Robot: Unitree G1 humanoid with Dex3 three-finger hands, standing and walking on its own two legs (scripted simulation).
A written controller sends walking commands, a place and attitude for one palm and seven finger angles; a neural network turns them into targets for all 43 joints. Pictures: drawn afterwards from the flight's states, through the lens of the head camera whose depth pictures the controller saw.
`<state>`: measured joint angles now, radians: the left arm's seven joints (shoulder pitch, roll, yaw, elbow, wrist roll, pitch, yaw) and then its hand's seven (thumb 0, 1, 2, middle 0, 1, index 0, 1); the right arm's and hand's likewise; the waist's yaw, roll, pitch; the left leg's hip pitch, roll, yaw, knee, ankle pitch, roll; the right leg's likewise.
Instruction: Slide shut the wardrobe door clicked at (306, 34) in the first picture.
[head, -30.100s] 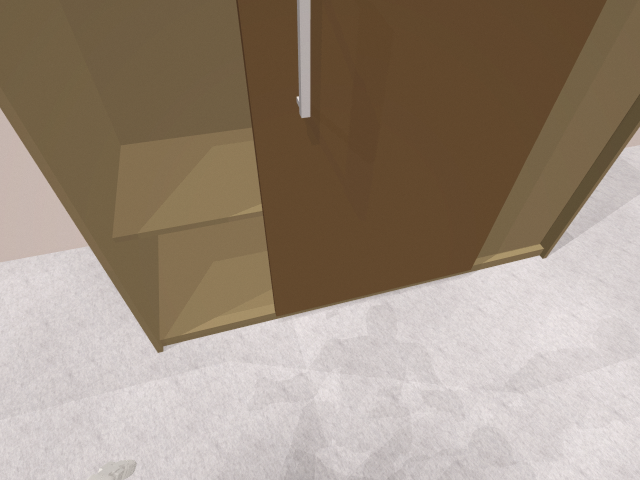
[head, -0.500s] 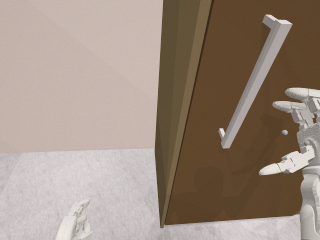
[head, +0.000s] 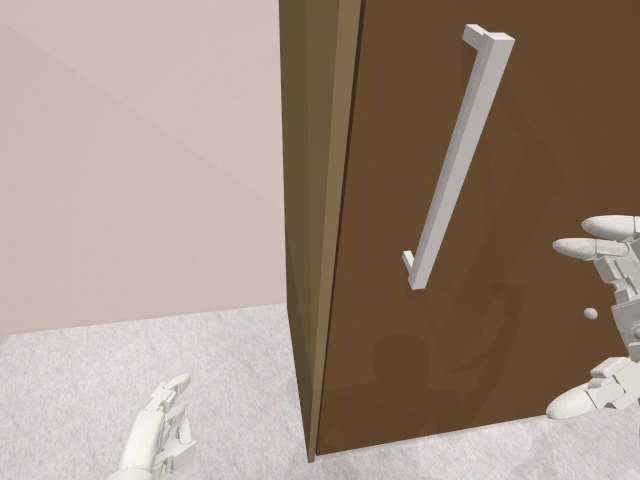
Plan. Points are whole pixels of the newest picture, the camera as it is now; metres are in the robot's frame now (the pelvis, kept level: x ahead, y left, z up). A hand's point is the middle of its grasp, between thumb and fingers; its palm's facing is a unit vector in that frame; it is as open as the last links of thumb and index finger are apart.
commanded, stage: draw the hand back to the body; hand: right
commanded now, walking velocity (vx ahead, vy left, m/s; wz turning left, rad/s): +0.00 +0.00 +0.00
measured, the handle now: (440, 181) +0.37 -0.13 +0.24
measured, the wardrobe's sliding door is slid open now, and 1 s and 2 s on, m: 0.00 0.00 0.00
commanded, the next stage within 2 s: step back with the hand held close in 1.62 s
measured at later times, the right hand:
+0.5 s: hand (581, 335) +0.20 -0.23 +0.19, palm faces +0.01 +1.00 -0.08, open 14.7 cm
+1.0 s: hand (597, 338) +0.20 -0.25 +0.18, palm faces +0.40 +0.83 -0.38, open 11.2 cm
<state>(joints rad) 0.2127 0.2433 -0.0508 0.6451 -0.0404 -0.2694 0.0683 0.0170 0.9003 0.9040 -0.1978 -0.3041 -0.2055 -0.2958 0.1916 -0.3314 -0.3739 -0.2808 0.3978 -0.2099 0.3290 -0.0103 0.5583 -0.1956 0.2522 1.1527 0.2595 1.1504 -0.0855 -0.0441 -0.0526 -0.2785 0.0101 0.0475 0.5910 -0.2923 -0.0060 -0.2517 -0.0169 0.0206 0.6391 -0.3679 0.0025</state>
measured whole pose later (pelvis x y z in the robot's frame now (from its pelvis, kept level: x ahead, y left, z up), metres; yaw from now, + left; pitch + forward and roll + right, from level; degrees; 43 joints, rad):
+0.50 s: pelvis +0.00 -0.02 +0.00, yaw +1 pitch -4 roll +1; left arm 0.18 0.24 -0.10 0.61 -0.09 -0.24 0.08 0.02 0.90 0.90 -0.20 -0.30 -0.21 -0.30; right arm 0.23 -0.35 -0.35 -0.41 0.36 0.35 0.32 -0.01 0.55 -0.20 0.25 1.15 0.25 1.15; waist -0.09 -0.05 -0.07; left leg -0.19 0.03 0.02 0.54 -0.27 -0.03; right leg -0.15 0.01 -0.01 0.57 -0.34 -0.02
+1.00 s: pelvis +0.00 -0.01 +0.01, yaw +2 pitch -4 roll +1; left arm 0.25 0.23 0.01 0.69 0.00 -0.19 0.06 0.02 0.90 0.90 -0.20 -0.30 -0.21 -0.30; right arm 0.43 -0.35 -0.30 -0.37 0.06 -0.15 -0.11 0.00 -0.15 -0.54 0.23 0.74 0.24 0.74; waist -0.06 -0.08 0.00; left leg -0.17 0.01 0.01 0.47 -0.23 -0.01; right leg -0.13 -0.02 -0.02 0.51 -0.31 -0.01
